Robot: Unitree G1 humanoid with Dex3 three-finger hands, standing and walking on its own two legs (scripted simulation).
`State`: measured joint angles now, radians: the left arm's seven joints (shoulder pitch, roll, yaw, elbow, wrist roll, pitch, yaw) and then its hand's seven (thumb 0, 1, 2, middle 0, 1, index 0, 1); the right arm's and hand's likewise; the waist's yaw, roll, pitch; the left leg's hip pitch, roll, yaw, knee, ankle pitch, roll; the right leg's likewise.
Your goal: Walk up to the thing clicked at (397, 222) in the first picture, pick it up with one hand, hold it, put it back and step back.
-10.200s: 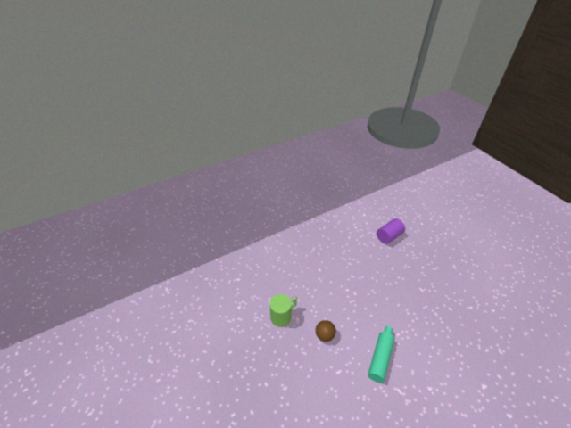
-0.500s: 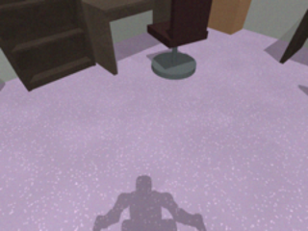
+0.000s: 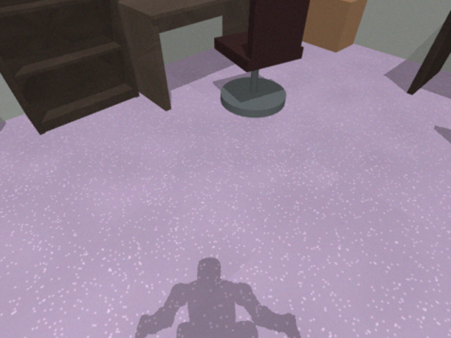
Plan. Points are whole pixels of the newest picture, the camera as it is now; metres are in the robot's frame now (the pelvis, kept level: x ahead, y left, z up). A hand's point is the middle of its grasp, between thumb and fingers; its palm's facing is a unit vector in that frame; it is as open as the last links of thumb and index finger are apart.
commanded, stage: stand
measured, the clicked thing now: out of the picture +0.32 +1.20 -0.74
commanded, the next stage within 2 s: walk up in 0.46 s
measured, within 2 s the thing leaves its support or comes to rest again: neither
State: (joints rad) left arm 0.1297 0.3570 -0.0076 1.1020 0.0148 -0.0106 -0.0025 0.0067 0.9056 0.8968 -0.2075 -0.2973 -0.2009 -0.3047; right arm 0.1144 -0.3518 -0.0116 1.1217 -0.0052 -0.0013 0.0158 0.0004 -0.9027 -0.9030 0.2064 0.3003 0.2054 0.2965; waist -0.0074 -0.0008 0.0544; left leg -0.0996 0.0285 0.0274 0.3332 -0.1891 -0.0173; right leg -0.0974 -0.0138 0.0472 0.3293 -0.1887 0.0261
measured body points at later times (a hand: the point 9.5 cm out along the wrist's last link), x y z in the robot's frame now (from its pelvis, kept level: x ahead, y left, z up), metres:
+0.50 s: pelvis +0.00 +0.00 +0.00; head +0.01 +0.00 +0.45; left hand +0.08 +0.31 -0.13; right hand +0.08 -0.30 -0.13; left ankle -0.01 +0.13 -0.74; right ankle -0.01 -0.14 -0.74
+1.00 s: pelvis +0.16 -0.02 -0.02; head +0.18 -0.01 +0.43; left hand +0.14 +0.32 -0.13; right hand +0.26 -0.33 -0.14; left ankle +0.29 +0.12 -0.73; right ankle +0.03 -0.13 -0.75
